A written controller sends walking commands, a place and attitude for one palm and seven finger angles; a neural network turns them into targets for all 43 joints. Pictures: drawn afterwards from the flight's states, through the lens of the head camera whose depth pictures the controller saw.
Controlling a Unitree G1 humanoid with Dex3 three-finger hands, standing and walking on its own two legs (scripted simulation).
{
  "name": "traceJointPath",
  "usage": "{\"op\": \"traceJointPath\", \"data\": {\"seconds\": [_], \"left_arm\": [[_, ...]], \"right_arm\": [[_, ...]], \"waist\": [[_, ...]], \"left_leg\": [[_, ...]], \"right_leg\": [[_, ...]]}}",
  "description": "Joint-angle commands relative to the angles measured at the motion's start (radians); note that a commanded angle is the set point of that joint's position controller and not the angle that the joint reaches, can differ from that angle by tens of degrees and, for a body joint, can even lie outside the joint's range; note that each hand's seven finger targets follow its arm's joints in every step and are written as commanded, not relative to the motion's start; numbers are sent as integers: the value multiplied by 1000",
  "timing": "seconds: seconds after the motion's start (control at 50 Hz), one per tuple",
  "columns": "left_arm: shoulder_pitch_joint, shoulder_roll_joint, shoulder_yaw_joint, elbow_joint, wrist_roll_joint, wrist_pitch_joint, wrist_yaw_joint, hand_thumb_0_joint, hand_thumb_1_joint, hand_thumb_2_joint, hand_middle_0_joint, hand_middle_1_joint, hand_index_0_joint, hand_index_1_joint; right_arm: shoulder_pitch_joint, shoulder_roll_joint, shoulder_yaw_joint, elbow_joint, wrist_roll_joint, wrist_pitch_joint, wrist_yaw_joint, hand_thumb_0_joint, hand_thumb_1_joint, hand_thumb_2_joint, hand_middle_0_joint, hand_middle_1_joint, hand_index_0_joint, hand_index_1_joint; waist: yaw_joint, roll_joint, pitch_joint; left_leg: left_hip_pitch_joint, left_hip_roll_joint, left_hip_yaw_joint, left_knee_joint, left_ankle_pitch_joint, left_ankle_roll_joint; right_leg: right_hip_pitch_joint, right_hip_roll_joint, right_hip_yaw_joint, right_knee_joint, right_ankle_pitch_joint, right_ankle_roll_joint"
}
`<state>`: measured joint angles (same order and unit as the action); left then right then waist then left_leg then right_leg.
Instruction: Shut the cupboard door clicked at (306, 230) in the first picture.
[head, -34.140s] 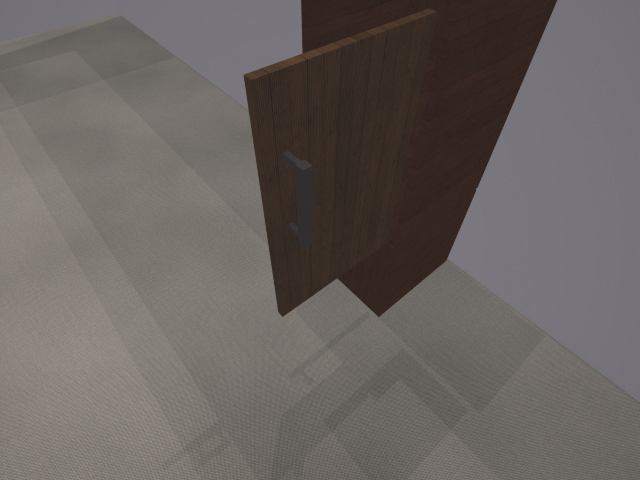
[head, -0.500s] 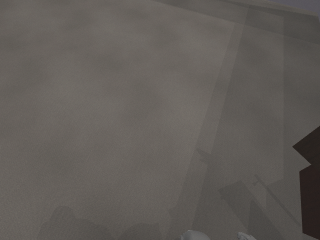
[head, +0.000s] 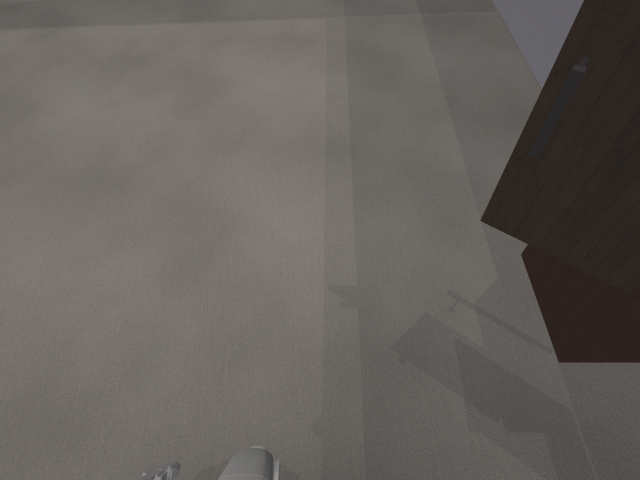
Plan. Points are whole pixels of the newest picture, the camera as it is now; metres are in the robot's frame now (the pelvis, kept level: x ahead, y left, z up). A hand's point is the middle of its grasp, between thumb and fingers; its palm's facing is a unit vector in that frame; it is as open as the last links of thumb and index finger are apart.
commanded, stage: turn to face it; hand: left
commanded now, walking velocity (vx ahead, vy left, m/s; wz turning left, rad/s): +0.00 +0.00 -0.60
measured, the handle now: (557, 110) +0.71 -0.40 +0.02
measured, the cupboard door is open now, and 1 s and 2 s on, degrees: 53 53 53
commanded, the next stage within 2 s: take the last steps up to it in 0.96 s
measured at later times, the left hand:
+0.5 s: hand (178, 451) +0.17 +0.23 -0.17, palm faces -0.25 -0.94 -0.22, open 7.4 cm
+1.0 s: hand (254, 415) +0.22 +0.12 -0.16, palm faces -0.47 -0.85 -0.22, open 7.4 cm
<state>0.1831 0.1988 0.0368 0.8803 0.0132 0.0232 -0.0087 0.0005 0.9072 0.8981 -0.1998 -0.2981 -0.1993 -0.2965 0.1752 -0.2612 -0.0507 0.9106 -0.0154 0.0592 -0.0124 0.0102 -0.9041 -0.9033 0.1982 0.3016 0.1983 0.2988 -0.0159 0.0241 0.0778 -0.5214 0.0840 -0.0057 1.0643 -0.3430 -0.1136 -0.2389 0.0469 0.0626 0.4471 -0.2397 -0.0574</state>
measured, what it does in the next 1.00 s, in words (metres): steps on the spot, turning right: left foot, then right foot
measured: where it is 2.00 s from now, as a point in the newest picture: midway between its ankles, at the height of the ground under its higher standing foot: (410, 472)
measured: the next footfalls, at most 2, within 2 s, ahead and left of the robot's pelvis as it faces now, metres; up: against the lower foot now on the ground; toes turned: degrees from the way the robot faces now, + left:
left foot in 0.22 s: +0.07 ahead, +0.15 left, +0.00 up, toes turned -6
right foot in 0.64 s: +0.03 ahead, -0.10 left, +0.00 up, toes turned -28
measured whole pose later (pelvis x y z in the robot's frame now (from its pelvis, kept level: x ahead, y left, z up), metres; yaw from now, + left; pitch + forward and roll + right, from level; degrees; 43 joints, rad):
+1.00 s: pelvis +0.07 +0.00 +0.00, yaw -30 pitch +1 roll +0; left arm 0.21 0.18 0.03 0.93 0.02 0.02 0.00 0.00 0.91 0.90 -0.20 -0.30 -0.20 -0.30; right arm 0.20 -0.23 -0.04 0.95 -0.01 0.05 -0.01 0.01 -0.90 -0.90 0.20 0.30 0.20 0.30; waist 0.00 0.02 0.04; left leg -0.46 0.07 0.02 0.92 -0.38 -0.10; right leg -0.21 0.03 0.02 0.44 -0.26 -0.04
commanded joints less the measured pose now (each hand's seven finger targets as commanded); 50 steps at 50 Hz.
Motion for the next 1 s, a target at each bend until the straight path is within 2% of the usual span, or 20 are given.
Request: {"op": "traceJointPath", "data": {"seconds": [0.0,0.1,0.16,0.18,0.2,0.22,0.24,0.26,0.32,0.4,0.52,0.58,0.6,0.62,0.64,0.66,0.68,0.74,0.78,0.98], "left_arm": [[59,225,74,-57,7,-14,17,0,900,900,-200,-300,-200,-300],[37,240,86,-60,13,-5,23,0,900,900,-200,-300,-200,-300],[-13,207,79,-68,0,7,22,0,900,900,-200,-300,-200,-300],[21,148,69,-79,-11,11,18,0,900,900,-200,-300,-200,-300],[35,125,62,-90,-12,10,9,0,900,900,-200,-300,-200,-300],[14,159,65,-89,-1,13,7,0,900,900,-200,-300,-200,-300],[25,156,71,-88,5,16,0,0,900,900,-200,-300,-200,-300],[25,159,78,-63,12,19,-6,0,900,900,-200,-300,-200,-300],[14,138,70,-58,4,33,-19,0,900,900,-200,-300,-200,-300],[-39,114,61,-73,2,38,-29,0,900,900,-200,-300,-200,-300],[-90,100,51,-92,5,31,-32,0,900,900,-200,-300,-200,-300],[-1,124,55,-69,5,18,-28,0,900,900,-200,-300,-200,-300],[87,167,63,-41,10,6,-22,0,900,900,-200,-300,-200,-300],[163,283,84,-20,21,-10,-5,0,900,900,-200,-300,-200,-300],[206,334,93,-2,4,-9,11,0,900,900,-200,-300,-200,-300],[178,321,85,-9,1,-7,20,0,900,900,-200,-300,-200,-300],[110,273,83,-25,4,-8,28,0,900,900,-200,-300,-200,-300],[6,201,54,-44,-3,-17,29,0,900,900,-200,-300,-200,-300],[-1,195,49,-50,-1,-23,25,0,900,900,-200,-300,-200,-300],[62,204,64,-4,15,-17,28,0,900,900,-200,-300,-200,-300]], "right_arm": [[-48,-74,-21,-102,0,-28,-7,0,-900,-900,200,300,200,300],[-37,-63,-17,-112,13,-43,-14,0,-900,-900,200,300,200,300],[73,-89,-20,-74,14,-57,-22,0,-900,-900,200,300,200,300],[97,-165,-29,-73,3,-69,-26,0,-900,-900,200,300,200,300],[110,-232,-39,-89,-6,-65,-28,0,-900,-900,200,300,200,300],[108,-220,-32,-102,-16,-58,-29,0,-900,-900,200,300,200,300],[53,-182,-22,-118,-17,-61,-32,0,-900,-900,200,300,200,300],[35,-159,-17,-116,-19,-66,-36,0,-900,-900,200,300,200,300],[36,-135,-11,-113,-15,-64,-37,0,-900,-900,200,300,200,300],[99,-148,-23,-85,-11,-63,-33,0,-900,-900,200,300,200,300],[106,-175,-40,-61,-16,-56,-19,0,-900,-900,200,300,200,300],[61,-188,-47,-63,-10,-55,-14,0,-900,-900,200,300,200,300],[53,-178,-47,-67,0,-55,-9,0,-900,-900,200,300,200,300],[45,-93,-28,-101,10,-53,-3,0,-900,-900,200,300,200,300],[-2,-77,-17,-136,7,-40,-11,0,-900,-900,200,300,200,300],[23,-84,-11,-118,11,-24,-18,0,-900,-900,200,300,200,300],[-10,-70,-13,-105,5,-27,-19,0,-900,-900,200,300,200,300],[40,-80,-16,-52,-1,-26,-8,0,-900,-900,200,300,200,300],[81,-63,-13,-28,-3,-17,-2,0,-900,-900,200,300,200,300],[4,-34,-4,-42,5,-37,-10,0,-900,-900,200,300,200,300]], "waist": [[43,-154,-121],[32,-181,-137],[-24,-119,-161],[-22,102,-199],[-16,286,-187],[-27,172,-160],[7,119,-114],[15,159,-113],[14,178,-110],[-11,166,-131],[-29,218,-95],[29,172,-123],[74,72,-168],[110,-261,-203],[124,-324,-185],[98,-237,-181],[82,-246,-123],[15,-191,-139],[-6,-161,-149],[37,-171,-111]], "left_leg": [[-52,-14,7,-95,-38,1],[99,-49,7,-338,-65,24],[393,-33,9,-658,174,39],[517,157,-172,-759,259,97],[539,375,-360,-768,451,213],[446,412,-343,-753,464,280],[409,377,-276,-762,505,282],[413,322,-216,-736,622,256],[469,237,-13,-685,741,224],[544,245,44,-668,739,230],[474,268,109,-630,682,222],[408,254,152,-512,605,166],[324,207,193,-371,517,118],[58,64,243,-136,41,56],[-47,-12,136,52,-349,35],[-50,16,26,134,-302,49],[-124,20,1,160,-239,48],[-60,35,-2,141,-59,25],[-10,16,15,98,-5,20],[83,-33,41,-289,-67,33]], "right_leg": [[159,-254,262,-91,433,-140],[106,-254,343,-27,505,-140],[-60,-150,291,80,345,-36],[-193,-23,189,211,69,24],[-306,41,29,450,-382,75],[-280,-11,25,621,-397,76],[-313,-35,15,694,-331,89],[-329,-40,10,746,-299,104],[-331,-62,-38,743,-227,122],[-329,-77,-92,630,-193,125],[-189,-62,-164,363,-183,94],[-2,-50,-174,117,-18,63],[156,-86,-121,-12,148,41],[354,-327,205,-75,479,-53],[292,-473,350,-67,801,-157],[232,-467,307,-89,618,-197],[208,-400,289,-102,576,-171],[153,-292,123,-80,589,-115],[105,-258,72,-95,530,-99],[115,-287,196,-77,482,-152]]}}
